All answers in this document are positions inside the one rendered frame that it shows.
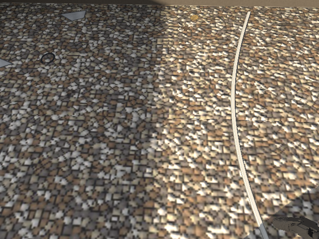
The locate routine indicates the right robot hand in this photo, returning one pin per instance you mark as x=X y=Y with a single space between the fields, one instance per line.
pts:
x=302 y=226

